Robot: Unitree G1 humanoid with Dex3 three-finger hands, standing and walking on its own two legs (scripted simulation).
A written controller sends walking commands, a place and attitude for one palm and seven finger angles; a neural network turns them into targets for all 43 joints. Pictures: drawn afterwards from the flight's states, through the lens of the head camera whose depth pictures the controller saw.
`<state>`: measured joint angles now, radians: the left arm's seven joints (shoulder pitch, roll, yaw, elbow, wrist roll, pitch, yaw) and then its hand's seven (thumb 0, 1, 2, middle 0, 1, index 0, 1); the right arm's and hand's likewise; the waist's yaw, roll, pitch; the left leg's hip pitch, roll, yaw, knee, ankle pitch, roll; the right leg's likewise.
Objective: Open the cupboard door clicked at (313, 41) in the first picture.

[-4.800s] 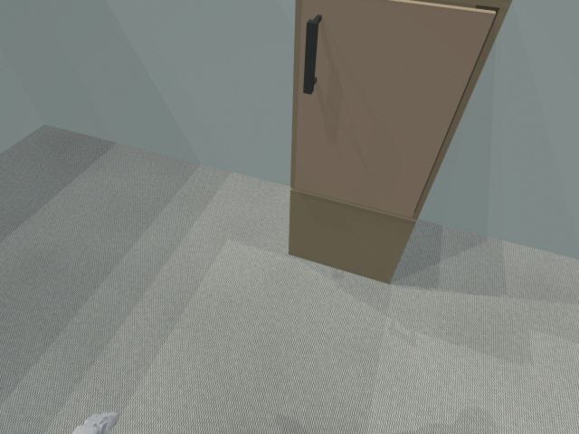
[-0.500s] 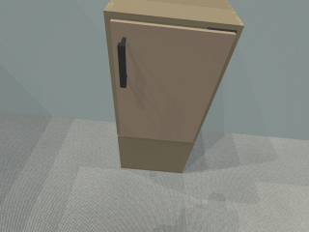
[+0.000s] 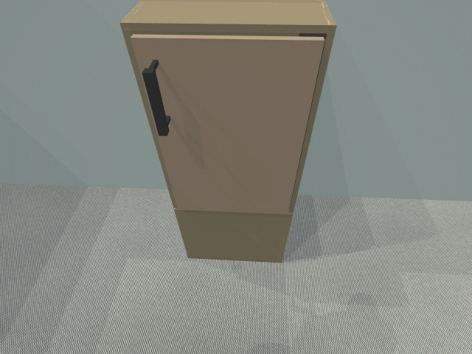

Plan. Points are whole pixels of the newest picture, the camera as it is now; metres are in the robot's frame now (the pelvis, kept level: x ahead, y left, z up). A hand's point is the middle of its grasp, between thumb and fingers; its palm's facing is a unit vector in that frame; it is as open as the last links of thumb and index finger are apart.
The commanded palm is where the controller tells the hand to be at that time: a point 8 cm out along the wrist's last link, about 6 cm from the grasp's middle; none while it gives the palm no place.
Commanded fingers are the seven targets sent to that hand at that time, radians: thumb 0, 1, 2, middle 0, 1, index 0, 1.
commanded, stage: come to a stop and stand still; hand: left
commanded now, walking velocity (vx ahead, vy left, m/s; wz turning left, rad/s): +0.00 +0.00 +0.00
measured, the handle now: (159, 99) +0.61 +0.21 +0.12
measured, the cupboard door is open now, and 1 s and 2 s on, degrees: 0 0 0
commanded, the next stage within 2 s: look again from close up in 0.10 s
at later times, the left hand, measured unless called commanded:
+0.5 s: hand out of the picture +0.01 +0.23 -0.18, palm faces +0.07 -0.97 -0.24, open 7.4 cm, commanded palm none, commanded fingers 0.00 0.90 0.90 -0.20 -0.30 -0.20 -0.30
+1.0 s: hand out of the picture -0.03 +0.27 -0.18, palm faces +0.01 -0.97 -0.23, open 7.4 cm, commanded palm none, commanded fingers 0.00 0.90 0.90 -0.20 -0.30 -0.20 -0.30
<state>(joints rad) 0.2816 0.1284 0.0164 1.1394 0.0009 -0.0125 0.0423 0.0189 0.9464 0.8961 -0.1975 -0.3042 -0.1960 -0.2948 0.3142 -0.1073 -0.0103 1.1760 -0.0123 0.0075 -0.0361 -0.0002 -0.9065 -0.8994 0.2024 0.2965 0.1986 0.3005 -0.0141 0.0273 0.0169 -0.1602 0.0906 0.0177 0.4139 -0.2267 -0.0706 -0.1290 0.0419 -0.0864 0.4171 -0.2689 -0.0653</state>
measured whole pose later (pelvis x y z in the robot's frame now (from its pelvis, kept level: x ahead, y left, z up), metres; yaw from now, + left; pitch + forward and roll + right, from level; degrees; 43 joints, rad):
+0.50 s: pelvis -0.01 +0.03 -0.01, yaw +1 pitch -2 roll -1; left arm 0.30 0.20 0.03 1.04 0.02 -0.02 0.04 0.01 0.91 0.90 -0.20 -0.30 -0.20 -0.29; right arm 0.26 -0.22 -0.03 1.03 -0.02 -0.01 -0.03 0.00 -0.91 -0.90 0.20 0.30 0.20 0.30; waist 0.00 0.00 -0.01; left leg -0.22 0.05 0.02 0.54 -0.28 -0.02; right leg -0.16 0.00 -0.08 0.51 -0.31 -0.02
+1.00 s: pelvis -0.03 +0.08 +0.00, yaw +0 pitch -2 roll +0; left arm 0.32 0.21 0.01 1.06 0.03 0.02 0.02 0.01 0.91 0.90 -0.20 -0.30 -0.19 -0.29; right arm 0.28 -0.21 -0.02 1.07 -0.02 0.02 0.00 0.00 -0.90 -0.90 0.20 0.30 0.20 0.30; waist 0.00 -0.01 -0.01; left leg -0.22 -0.01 0.06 0.46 -0.22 0.04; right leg -0.20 -0.06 -0.04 0.48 -0.30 0.02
